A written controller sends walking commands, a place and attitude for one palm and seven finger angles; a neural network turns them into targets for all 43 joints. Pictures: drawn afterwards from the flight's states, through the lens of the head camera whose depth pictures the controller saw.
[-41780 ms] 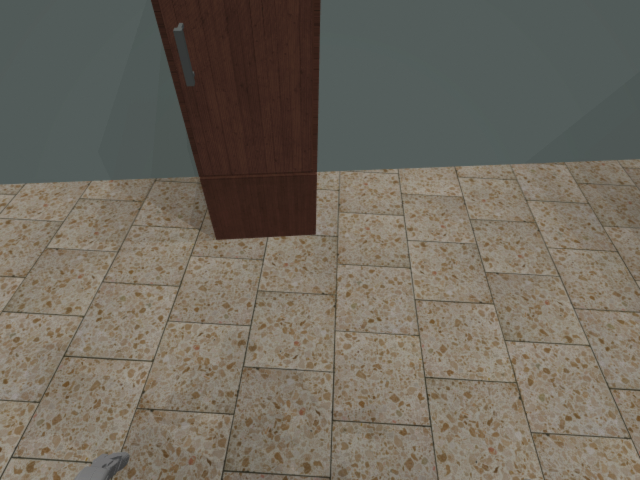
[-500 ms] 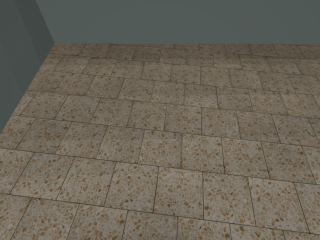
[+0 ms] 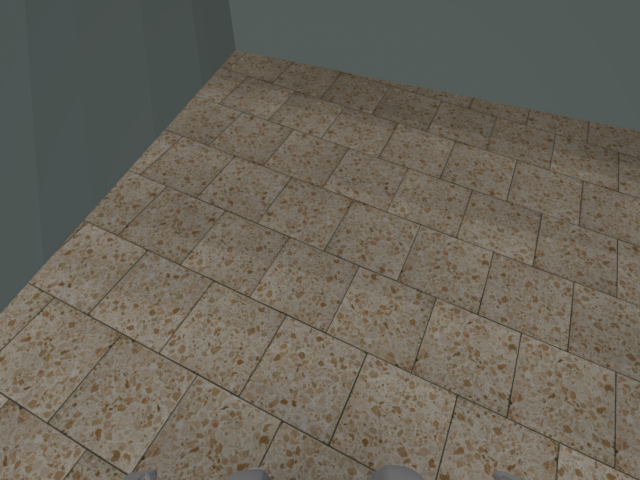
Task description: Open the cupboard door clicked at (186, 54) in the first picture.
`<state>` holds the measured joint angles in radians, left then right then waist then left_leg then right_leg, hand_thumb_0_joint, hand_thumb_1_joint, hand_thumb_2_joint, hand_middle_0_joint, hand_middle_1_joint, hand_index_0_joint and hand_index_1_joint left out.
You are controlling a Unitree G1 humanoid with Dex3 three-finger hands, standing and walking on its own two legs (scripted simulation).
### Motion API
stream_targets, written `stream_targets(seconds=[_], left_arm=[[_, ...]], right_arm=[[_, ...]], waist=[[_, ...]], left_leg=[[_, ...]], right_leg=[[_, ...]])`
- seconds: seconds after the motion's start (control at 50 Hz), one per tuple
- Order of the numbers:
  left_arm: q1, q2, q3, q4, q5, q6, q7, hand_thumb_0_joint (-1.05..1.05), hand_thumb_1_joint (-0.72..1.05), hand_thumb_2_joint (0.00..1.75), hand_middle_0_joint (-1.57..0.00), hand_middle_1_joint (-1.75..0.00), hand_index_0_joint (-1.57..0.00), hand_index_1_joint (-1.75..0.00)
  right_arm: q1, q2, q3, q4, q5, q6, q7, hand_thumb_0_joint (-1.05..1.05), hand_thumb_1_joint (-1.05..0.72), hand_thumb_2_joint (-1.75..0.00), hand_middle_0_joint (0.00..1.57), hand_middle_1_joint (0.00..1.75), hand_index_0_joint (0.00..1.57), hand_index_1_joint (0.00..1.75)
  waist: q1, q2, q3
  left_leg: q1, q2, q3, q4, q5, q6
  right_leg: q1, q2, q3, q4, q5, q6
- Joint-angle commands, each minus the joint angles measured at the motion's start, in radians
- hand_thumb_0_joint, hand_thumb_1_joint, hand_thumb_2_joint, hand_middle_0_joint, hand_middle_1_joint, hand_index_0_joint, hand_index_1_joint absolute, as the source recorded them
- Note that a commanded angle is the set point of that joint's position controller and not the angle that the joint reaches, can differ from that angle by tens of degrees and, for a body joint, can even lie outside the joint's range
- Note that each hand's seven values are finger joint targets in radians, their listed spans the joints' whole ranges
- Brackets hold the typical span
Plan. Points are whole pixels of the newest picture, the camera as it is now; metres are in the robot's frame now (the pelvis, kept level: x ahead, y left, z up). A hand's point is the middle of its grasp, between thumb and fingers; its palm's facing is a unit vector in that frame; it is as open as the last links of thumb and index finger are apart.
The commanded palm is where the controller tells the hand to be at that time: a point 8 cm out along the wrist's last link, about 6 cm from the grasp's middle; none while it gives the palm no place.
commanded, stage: turn to face it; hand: left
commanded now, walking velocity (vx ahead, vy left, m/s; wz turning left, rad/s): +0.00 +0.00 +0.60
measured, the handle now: out of the picture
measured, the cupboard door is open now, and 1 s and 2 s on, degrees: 41 41 41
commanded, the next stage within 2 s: none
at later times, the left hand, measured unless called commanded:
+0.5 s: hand out of the picture +0.01 +0.17 -0.18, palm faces +0.37 -0.90 -0.22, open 7.4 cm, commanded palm none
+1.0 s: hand out of the picture +0.04 +0.15 -0.14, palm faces +0.57 -0.77 -0.27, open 7.4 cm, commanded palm none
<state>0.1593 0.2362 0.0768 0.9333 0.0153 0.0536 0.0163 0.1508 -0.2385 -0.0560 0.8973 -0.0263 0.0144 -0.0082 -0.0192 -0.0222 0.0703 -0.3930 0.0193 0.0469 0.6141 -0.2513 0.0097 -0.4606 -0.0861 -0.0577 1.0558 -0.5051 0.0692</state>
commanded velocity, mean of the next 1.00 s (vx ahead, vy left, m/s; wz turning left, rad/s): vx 0.00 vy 0.00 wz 0.60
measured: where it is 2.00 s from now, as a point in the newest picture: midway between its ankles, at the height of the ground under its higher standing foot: outside the picture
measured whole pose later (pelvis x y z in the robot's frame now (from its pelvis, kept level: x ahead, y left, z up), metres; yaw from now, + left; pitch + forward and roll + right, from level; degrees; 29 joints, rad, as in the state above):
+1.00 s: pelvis +0.07 -0.07 +0.01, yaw +37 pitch +1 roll +2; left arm 0.17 0.19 0.04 0.86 0.02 0.01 0.03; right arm 0.16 -0.26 -0.08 0.93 -0.01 0.08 0.02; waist -0.04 0.00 0.10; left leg -0.47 0.01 0.05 1.01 -0.46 -0.06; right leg -0.23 -0.13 -0.17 0.53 -0.31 0.01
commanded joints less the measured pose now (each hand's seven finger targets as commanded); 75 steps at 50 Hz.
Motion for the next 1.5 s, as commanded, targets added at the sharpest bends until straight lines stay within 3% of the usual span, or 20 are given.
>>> stream_targets(seconds=[0.0, 0.06, 0.1, 0.12, 0.22, 0.34, 0.4, 0.44, 0.46, 0.72, 0.74, 0.78, 0.8, 0.9, 1.06, 1.08, 1.1, 1.14, 1.42, 1.48], left_arm=[[0.037, 0.048, 0.005, -0.096, -0.003, -0.037, -0.007, 0.0, 0.9, 0.9, -0.2, -0.3, -0.2, -0.3], [0.172, 0.088, 0.021, -0.07, 0.003, -0.046, -0.004, 0.0, 0.9, 0.9, -0.2, -0.3, -0.2, -0.3], [0.173, 0.244, 0.041, -0.101, 0.023, -0.055, 0.01, 0.0, 0.9, 0.9, -0.2, -0.3, -0.2, -0.3], [0.113, 0.218, 0.03, -0.117, 0.013, -0.056, 0.014, 0.0, 0.9, 0.9, -0.2, -0.3, -0.2, -0.3], [0.058, 0.116, 0.005, -0.129, 0.012, -0.071, 0.018, 0.0, 0.9, 0.9, -0.2, -0.3, -0.2, -0.3], [0.164, 0.178, 0.03, -0.082, 0.018, -0.072, 0.016, 0.0, 0.9, 0.9, -0.2, -0.3, -0.2, -0.3], [0.115, 0.179, 0.035, -0.085, 0.002, -0.069, 0.008, 0.0, 0.9, 0.9, -0.2, -0.3, -0.2, -0.3], [0.039, 0.067, 0.003, -0.158, -0.009, -0.055, -0.002, 0.0, 0.9, 0.9, -0.2, -0.3, -0.2, -0.3], [-0.016, 0.094, 0.005, -0.178, 0.0, -0.039, 0.006, 0.0, 0.9, 0.9, -0.2, -0.3, -0.2, -0.3], [0.081, 0.074, 0.013, -0.11, -0.006, -0.041, -0.008, 0.0, 0.9, 0.9, -0.2, -0.3, -0.2, -0.3], [0.124, 0.1, 0.021, -0.102, -0.002, -0.05, -0.003, 0.0, 0.9, 0.9, -0.2, -0.3, -0.2, -0.3], [0.155, 0.257, 0.046, -0.105, 0.017, -0.062, 0.013, 0.0, 0.9, 0.9, -0.2, -0.3, -0.2, -0.3], [0.124, 0.236, 0.039, -0.117, 0.01, -0.059, 0.018, 0.0, 0.9, 0.9, -0.2, -0.3, -0.2, -0.3], [0.012, 0.128, 0.011, -0.144, 0.011, -0.062, 0.02, 0.0, 0.9, 0.9, -0.2, -0.3, -0.2, -0.3], [0.087, 0.189, 0.037, -0.107, 0.005, -0.06, 0.007, 0.0, 0.9, 0.9, -0.2, -0.3, -0.2, -0.3], [0.068, 0.173, 0.035, -0.115, -0.003, -0.057, 0.005, 0.0, 0.9, 0.9, -0.2, -0.3, -0.2, -0.3], [0.067, 0.108, 0.022, -0.146, -0.009, -0.051, -0.003, 0.0, 0.9, 0.9, -0.2, -0.3, -0.2, -0.3], [-0.051, 0.094, 0.004, -0.201, -0.001, -0.032, 0.003, 0.0, 0.9, 0.9, -0.2, -0.3, -0.2, -0.3], [0.109, 0.082, 0.018, -0.108, -0.003, -0.041, -0.004, 0.0, 0.9, 0.9, -0.2, -0.3, -0.2, -0.3], [0.138, 0.244, 0.041, -0.121, 0.015, -0.057, 0.017, 0.0, 0.9, 0.9, -0.2, -0.3, -0.2, -0.3]], right_arm=[[0.021, -0.208, -0.059, -0.055, -0.006, 0.003, -0.007, 0.0, -0.9, -0.9, 0.2, 0.3, 0.2, 0.3], [-0.069, -0.186, -0.062, -0.089, 0.005, 0.021, 0.003, 0.0, -0.9, -0.9, 0.2, 0.3, 0.2, 0.3], [-0.095, -0.09, -0.051, -0.131, 0.014, 0.026, 0.017, 0.0, -0.9, -0.9, 0.2, 0.3, 0.2, 0.3], [-0.084, -0.127, -0.056, -0.123, 0.007, 0.028, 0.024, 0.0, -0.9, -0.9, 0.2, 0.3, 0.2, 0.3], [-0.062, -0.058, -0.037, -0.068, 0.012, 0.041, 0.037, 0.0, -0.9, -0.9, 0.2, 0.3, 0.2, 0.3], [-0.116, -0.023, -0.012, -0.084, 0.02, 0.021, 0.039, 0.0, -0.9, -0.9, 0.2, 0.3, 0.2, 0.3], [0.005, -0.079, -0.027, -0.056, 0.014, 0.011, 0.035, 0.0, -0.9, -0.9, 0.2, 0.3, 0.2, 0.3], [0.155, -0.275, -0.079, -0.028, 0.003, 0.007, 0.016, 0.0, -0.9, -0.9, 0.2, 0.3, 0.2, 0.3], [0.192, -0.274, -0.077, -0.006, 0.005, 0.016, 0.009, 0.0, -0.9, -0.9, 0.2, 0.3, 0.2, 0.3], [-0.036, -0.197, -0.064, -0.063, 0.002, 0.015, -0.002, 0.0, -0.9, -0.9, 0.2, 0.3, 0.2, 0.3], [-0.049, -0.176, -0.064, -0.071, 0.009, 0.016, 0.002, 0.0, -0.9, -0.9, 0.2, 0.3, 0.2, 0.3], [-0.043, -0.083, -0.05, -0.106, 0.019, 0.016, 0.011, 0.0, -0.9, -0.9, 0.2, 0.3, 0.2, 0.3], [-0.036, -0.117, -0.057, -0.105, 0.014, 0.022, 0.015, 0.0, -0.9, -0.9, 0.2, 0.3, 0.2, 0.3], [-0.021, -0.062, -0.037, -0.054, 0.016, 0.04, 0.034, 0.0, -0.9, -0.9, 0.2, 0.3, 0.2, 0.3], [-0.002, -0.065, -0.025, -0.058, 0.014, 0.019, 0.038, 0.0, -0.9, -0.9, 0.2, 0.3, 0.2, 0.3], [0.066, -0.109, -0.038, -0.042, 0.01, 0.012, 0.036, 0.0, -0.9, -0.9, 0.2, 0.3, 0.2, 0.3], [0.131, -0.219, -0.066, -0.039, 0.001, 0.003, 0.03, 0.0, -0.9, -0.9, 0.2, 0.3, 0.2, 0.3], [0.209, -0.281, -0.08, -0.01, -0.001, 0.014, 0.01, 0.0, -0.9, -0.9, 0.2, 0.3, 0.2, 0.3], [-0.041, -0.189, -0.067, -0.077, 0.004, 0.021, 0.005, 0.0, -0.9, -0.9, 0.2, 0.3, 0.2, 0.3], [-0.065, -0.11, -0.057, -0.114, 0.012, 0.021, 0.018, 0.0, -0.9, -0.9, 0.2, 0.3, 0.2, 0.3]], waist=[[0.001, 0.175, -0.156], [0.07, 0.094, -0.134], [0.103, -0.372, -0.082], [0.064, -0.273, -0.065], [0.01, -0.182, -0.088], [0.073, -0.199, -0.154], [0.0, -0.117, -0.189], [-0.093, 0.344, -0.225], [-0.098, 0.232, -0.222], [0.043, 0.191, -0.125], [0.068, 0.111, -0.132], [0.098, -0.35, -0.136], [0.079, -0.258, -0.119], [0.009, -0.202, -0.086], [0.019, -0.155, -0.137], [-0.026, -0.05, -0.173], [-0.055, 0.237, -0.226], [-0.095, 0.216, -0.196], [0.046, 0.157, -0.125], [0.085, -0.294, -0.102]], left_leg=[[0.144, 0.22, -0.268, -0.208, 0.263, 0.132], [-0.075, 0.125, -0.231, -0.12, -0.016, 0.064], [-0.275, -0.081, -0.048, 0.394, -0.356, -0.049], [-0.233, -0.023, -0.111, 0.556, -0.325, -0.032], [-0.19, 0.011, -0.026, 0.51, -0.187, -0.071], [-0.069, -0.018, 0.074, 0.087, -0.201, -0.058], [0.199, -0.016, 0.058, -0.181, 0.063, -0.032], [0.475, 0.402, -0.474, -0.232, 0.722, 0.196], [0.447, 0.426, -0.423, -0.201, 0.726, 0.251], [0.064, 0.151, -0.297, -0.157, 0.266, 0.1], [-0.013, 0.104, -0.272, -0.104, 0.16, 0.061], [-0.231, -0.091, -0.058, 0.374, -0.387, -0.049], [-0.193, -0.03, -0.115, 0.542, -0.369, -0.037], [-0.153, 0.017, -0.027, 0.497, -0.213, -0.073], [0.107, -0.027, 0.079, -0.076, -0.029, -0.045], [0.258, 0.009, 0.026, -0.177, 0.123, -0.025], [0.435, 0.26, -0.318, -0.217, 0.398, 0.082], [0.376, 0.414, -0.435, -0.234, 0.524, 0.246], [-0.011, 0.131, -0.34, -0.193, 0.048, 0.095], [-0.245, -0.07, -0.095, 0.43, -0.356, -0.038]], right_leg=[[0.066, 0.04, 0.005, -0.237, 0.035, -0.002], [0.326, 0.039, -0.008, -0.562, 0.23, -0.015], [0.305, -0.399, 0.486, -0.879, 0.109, -0.185], [0.207, -0.402, 0.417, -0.858, 0.134, -0.221], [0.326, -0.222, 0.041, -0.682, 0.718, -0.163], [0.509, -0.267, -0.025, -0.552, 0.974, -0.167], [0.36, -0.241, -0.106, -0.381, 0.829, -0.089], [-0.135, -0.041, -0.107, 0.018, -0.148, 0.029], [-0.162, -0.049, 0.016, 0.1, -0.15, 0.011], [0.244, 0.075, -0.013, -0.46, 0.208, 0.002], [0.359, 0.047, 0.005, -0.594, 0.293, -0.004], [0.43, -0.407, 0.45, -0.806, 0.374, -0.182], [0.324, -0.428, 0.392, -0.792, 0.38, -0.231], [0.326, -0.238, 0.029, -0.688, 0.689, -0.169], [0.363, -0.252, -0.088, -0.477, 0.756, -0.108], [0.261, -0.236, -0.115, -0.354, 0.649, -0.07], [-0.001, -0.102, -0.15, -0.129, 0.167, 0.002], [-0.149, -0.052, 0.028, 0.117, -0.137, 0.003], [0.295, 0.071, -0.004, -0.515, 0.222, -0.013], [0.336, -0.422, 0.461, -0.846, 0.193, -0.213]])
